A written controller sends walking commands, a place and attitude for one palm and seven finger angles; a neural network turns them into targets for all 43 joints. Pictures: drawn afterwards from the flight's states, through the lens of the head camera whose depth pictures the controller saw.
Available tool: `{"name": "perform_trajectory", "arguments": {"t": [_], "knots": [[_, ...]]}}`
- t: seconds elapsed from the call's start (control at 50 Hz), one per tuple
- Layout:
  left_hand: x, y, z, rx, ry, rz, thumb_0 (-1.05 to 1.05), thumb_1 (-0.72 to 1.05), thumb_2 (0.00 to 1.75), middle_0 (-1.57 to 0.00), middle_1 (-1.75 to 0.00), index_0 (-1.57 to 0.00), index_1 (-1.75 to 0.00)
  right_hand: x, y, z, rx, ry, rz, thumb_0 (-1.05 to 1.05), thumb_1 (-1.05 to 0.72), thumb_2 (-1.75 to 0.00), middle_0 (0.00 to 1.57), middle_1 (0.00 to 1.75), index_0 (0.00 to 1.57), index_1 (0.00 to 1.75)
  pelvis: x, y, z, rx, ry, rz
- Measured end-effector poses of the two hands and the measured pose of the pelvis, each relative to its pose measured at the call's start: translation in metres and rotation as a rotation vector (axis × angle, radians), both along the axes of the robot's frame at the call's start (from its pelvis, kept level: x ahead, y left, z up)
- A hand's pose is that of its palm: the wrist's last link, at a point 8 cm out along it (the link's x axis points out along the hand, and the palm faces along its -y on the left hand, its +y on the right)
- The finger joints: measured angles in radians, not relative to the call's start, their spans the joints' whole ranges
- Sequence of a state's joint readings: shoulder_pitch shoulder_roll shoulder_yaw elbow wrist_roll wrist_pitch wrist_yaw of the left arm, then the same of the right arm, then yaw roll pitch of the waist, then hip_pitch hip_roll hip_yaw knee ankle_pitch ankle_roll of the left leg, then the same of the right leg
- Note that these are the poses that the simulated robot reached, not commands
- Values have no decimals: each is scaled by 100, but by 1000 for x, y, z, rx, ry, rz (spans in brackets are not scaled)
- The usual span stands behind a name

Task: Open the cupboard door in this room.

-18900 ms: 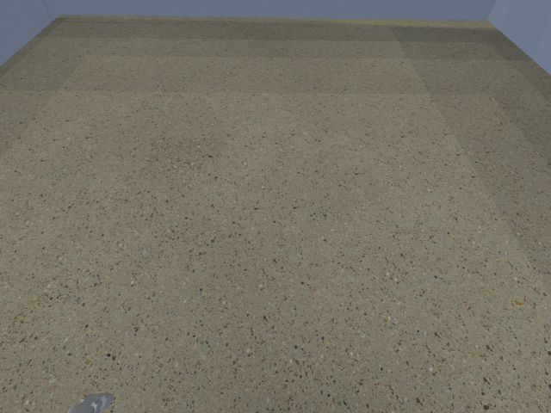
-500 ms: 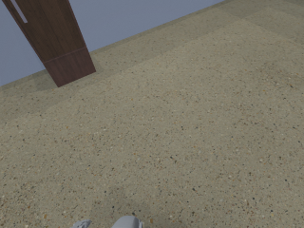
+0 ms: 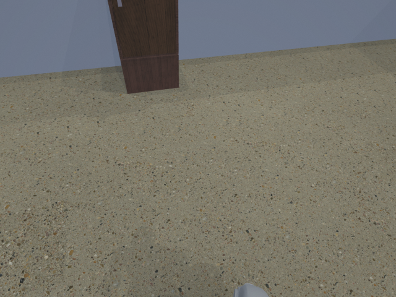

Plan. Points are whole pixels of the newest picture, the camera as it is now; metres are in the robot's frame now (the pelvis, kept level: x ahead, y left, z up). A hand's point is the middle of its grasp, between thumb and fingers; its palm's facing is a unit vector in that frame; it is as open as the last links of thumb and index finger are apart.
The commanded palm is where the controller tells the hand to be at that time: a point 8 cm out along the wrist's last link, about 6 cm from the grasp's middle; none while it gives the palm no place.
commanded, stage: turn or walk to find it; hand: left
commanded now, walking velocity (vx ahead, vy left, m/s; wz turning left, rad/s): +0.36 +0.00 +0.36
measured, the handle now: out of the picture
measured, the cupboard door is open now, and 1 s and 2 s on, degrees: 0 0 0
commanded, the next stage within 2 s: stand and wait in 1.02 s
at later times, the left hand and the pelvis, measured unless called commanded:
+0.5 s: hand (136, 282) +0.18 +0.15 -0.17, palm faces +0.23 -0.95 -0.22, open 7.2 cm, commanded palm none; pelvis +0.21 -0.04 +0.00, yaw +12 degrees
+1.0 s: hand (122, 175) +0.46 +0.26 -0.16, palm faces +0.26 -0.95 -0.17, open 7.3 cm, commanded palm none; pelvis +0.42 +0.06 +0.00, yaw +14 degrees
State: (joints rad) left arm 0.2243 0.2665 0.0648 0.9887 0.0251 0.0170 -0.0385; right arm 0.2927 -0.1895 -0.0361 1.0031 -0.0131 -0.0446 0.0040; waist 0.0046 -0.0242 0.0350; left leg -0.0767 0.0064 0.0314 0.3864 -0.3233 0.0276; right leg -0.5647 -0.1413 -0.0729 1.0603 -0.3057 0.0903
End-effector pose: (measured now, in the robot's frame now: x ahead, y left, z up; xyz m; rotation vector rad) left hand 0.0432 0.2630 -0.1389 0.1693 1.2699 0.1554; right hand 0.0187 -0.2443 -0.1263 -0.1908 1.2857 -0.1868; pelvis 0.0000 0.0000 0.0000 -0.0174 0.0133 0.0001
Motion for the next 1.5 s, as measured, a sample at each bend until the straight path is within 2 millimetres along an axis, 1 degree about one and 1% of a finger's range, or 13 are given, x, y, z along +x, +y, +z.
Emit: {"name": "perform_trajectory", "arguments": {"t": [0.16,0.26,0.36,0.46,0.6,0.7,0.78,0.98,1.1,1.2,1.32,1.42,1.5], "knots": [[121,-35,4,-6,-137,-42,1,91,90,-20,-30,-20,-30,16,-11,-22,46,145,-36,0,-91,-90,20,30,20,30,66,-20,-11,26,3,49],[179,-60,-2,14,-243,-25,1,91,90,-20,-30,-20,-30,56,-36,-48,60,227,-8,1,-91,-90,20,30,20,30,113,-42,-30,24,-13,106],[162,-70,2,13,-152,77,0,91,90,-20,-30,-21,-30,153,-48,-39,49,129,82,1,-91,-90,20,30,20,30,150,-45,-16,20,-26,151],[130,-67,2,10,9,187,0,93,90,-20,-30,-21,-30,259,-34,-18,47,-19,163,1,-92,-90,20,30,19,30,192,-40,-4,12,-13,190],[104,-62,-12,-59,186,323,0,92,90,-20,-30,-20,-30,384,24,-6,52,-113,315,0,-92,-90,19,30,19,30,253,-11,-7,-15,-9,237],[114,-47,-29,-118,293,366,1,92,90,-20,-30,-20,-30,446,73,-11,48,-187,366,0,-91,-90,20,30,19,30,296,23,-21,-2,-19,246],[172,-21,-21,-113,243,329,1,92,90,-20,-30,-20,-30,451,87,-6,52,-160,316,0,-91,-90,20,30,20,30,325,40,-10,-2,-27,235],[379,37,2,-37,-87,236,1,92,90,-20,-30,-20,-30,430,63,-5,0,70,184,-1,-94,-90,20,30,20,30,407,56,2,27,-18,251],[494,39,9,0,-172,151,1,91,90,-20,-30,-20,-30,428,60,-19,38,223,107,0,-92,-90,20,30,20,30,468,49,-6,43,-11,248],[563,25,2,39,-233,120,0,91,90,-20,-30,-20,-30,456,51,-42,78,332,87,0,-91,-90,20,30,20,30,525,33,-25,44,-25,258],[551,2,2,16,-126,188,0,91,90,-20,-30,-20,-30,554,48,-43,76,209,157,1,-91,-90,20,30,20,30,556,28,-13,41,-40,266],[532,10,5,36,-52,255,-2,95,90,-20,-30,-21,-30,632,61,-33,77,55,229,0,-91,-90,20,30,19,30,573,30,-6,28,-30,268],[519,12,-3,7,-4,291,-1,94,90,-20,-30,-20,-30,672,72,-25,53,-26,269,0,-93,-90,20,30,19,30,584,39,-7,10,-37,265]]}}
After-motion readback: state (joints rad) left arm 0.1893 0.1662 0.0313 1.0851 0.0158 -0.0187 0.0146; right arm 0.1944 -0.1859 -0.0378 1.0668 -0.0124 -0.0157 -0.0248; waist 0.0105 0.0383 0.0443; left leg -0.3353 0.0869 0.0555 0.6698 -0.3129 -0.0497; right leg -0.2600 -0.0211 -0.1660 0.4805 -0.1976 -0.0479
